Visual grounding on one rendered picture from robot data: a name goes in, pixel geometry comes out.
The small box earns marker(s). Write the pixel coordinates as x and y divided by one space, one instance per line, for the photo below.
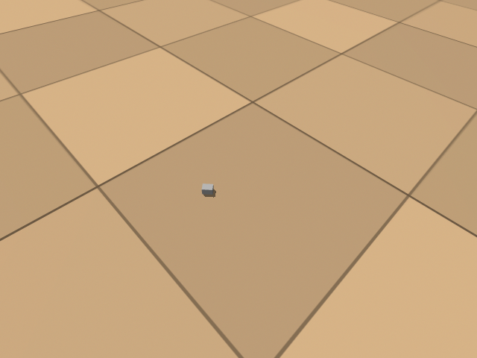
207 189

